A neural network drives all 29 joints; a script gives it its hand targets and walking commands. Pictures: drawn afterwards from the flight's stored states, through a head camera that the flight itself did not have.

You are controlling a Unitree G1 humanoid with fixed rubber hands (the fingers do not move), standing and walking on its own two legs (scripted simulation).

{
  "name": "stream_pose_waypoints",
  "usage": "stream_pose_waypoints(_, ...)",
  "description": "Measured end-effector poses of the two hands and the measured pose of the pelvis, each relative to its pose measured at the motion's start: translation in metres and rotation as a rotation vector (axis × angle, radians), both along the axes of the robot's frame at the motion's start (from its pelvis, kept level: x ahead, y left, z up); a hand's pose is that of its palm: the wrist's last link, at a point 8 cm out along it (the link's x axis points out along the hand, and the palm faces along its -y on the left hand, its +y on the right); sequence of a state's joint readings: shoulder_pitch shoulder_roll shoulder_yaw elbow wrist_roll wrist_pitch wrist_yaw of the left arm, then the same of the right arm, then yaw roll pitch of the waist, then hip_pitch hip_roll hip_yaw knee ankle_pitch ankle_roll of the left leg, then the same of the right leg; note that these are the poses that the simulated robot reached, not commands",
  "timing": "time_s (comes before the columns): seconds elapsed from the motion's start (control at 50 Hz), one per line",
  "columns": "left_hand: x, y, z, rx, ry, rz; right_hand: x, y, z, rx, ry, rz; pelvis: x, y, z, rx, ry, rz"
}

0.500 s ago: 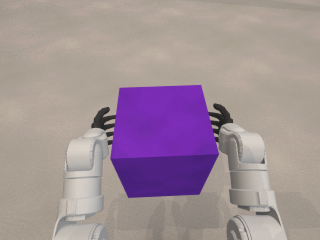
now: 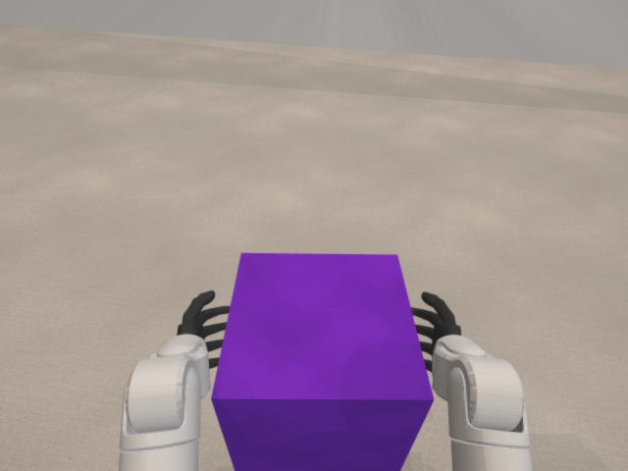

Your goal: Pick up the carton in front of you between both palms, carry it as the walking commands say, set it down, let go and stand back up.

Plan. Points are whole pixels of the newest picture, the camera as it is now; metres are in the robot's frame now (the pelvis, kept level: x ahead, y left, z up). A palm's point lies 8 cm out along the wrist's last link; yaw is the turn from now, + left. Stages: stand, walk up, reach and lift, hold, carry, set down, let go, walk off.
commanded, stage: carry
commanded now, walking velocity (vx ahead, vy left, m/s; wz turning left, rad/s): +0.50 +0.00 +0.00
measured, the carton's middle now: (318, 371) +0.27 +0.00 -0.01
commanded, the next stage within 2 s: none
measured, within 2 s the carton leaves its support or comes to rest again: neither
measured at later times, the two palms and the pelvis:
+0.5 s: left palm (244, 195) +0.55 +0.12 +0.08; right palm (413, 193) +0.57 -0.18 +0.07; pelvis +0.29 -0.05 +0.00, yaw +4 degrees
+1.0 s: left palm (238, 122) +0.85 +0.17 +0.06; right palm (367, 121) +0.85 -0.13 +0.07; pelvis +0.58 +0.01 +0.00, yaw +0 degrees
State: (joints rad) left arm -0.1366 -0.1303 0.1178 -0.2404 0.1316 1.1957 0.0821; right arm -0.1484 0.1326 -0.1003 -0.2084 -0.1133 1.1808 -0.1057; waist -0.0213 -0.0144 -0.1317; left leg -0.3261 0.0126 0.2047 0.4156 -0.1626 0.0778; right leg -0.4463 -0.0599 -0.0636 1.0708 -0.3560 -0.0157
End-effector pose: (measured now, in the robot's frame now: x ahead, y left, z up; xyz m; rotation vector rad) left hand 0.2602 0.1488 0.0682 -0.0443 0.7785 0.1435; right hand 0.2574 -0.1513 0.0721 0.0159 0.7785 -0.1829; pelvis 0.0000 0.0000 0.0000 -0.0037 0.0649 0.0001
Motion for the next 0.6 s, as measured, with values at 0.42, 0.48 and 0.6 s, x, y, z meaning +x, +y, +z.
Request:
stream_pose_waypoints(0.42,0.256,-0.031,0.015,0.048,-0.079,0.046,0.272,-0.030,0.003,0.042,-0.079,0.055,0.255,-0.039,-0.016,-0.013,-0.004,0.056)
stream_pose_waypoints(0.48,0.280,-0.030,0.009,0.047,-0.015,0.073,0.304,-0.029,-0.002,0.055,-0.016,0.069,0.283,-0.045,-0.006,0.002,0.002,0.067)
stream_pose_waypoints(0.6,0.340,-0.024,0.024,0.041,-0.040,0.100,0.370,-0.023,0.013,0.052,-0.041,0.093,0.348,-0.046,0.010,0.020,0.012,0.061)
